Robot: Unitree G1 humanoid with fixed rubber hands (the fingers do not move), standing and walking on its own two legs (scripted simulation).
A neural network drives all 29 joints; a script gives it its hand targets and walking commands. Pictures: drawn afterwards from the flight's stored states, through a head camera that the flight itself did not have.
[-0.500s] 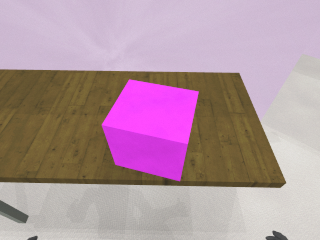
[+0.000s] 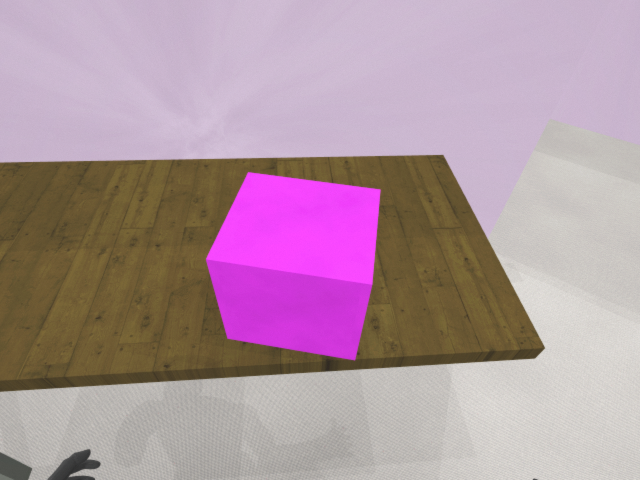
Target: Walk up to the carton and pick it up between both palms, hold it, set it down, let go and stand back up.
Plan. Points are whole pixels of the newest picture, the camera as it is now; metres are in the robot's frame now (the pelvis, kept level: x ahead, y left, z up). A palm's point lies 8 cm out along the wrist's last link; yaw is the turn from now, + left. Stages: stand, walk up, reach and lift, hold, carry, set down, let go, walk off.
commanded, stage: walk up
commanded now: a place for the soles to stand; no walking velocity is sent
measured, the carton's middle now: (301, 266) +0.43 +0.03 +0.02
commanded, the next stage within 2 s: reach and lift in 1.12 s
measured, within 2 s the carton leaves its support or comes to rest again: neither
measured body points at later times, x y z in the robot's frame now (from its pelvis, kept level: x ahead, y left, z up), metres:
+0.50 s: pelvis +0.01 -0.02 +0.01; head +0.02 -0.03 +0.46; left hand +0.12 +0.31 -0.08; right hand +0.12 -0.33 -0.10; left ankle -0.01 +0.11 -0.73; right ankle +0.05 -0.15 -0.73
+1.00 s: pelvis +0.01 -0.03 +0.02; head +0.02 -0.04 +0.47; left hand +0.12 +0.28 -0.09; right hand +0.09 -0.34 -0.11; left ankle -0.01 +0.11 -0.73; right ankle +0.05 -0.15 -0.73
